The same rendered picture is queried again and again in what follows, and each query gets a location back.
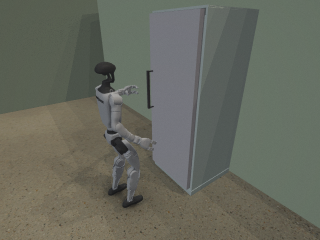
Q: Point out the right robot shin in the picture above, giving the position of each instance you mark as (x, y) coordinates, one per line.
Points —
(132, 183)

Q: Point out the fridge door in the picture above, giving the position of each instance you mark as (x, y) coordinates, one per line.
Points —
(176, 39)

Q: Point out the robot right forearm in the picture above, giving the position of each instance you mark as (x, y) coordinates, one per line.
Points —
(124, 133)

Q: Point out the robot right upper arm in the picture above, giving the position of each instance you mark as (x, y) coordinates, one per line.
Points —
(116, 103)

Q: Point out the robot right foot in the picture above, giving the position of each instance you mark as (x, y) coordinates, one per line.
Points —
(135, 200)

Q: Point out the robot left hand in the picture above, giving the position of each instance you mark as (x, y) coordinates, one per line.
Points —
(127, 90)

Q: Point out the robot right hand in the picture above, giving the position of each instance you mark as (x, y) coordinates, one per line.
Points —
(145, 142)

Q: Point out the robot left forearm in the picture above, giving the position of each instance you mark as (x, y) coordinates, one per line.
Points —
(120, 91)

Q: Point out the handle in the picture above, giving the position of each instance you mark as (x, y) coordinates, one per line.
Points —
(148, 88)

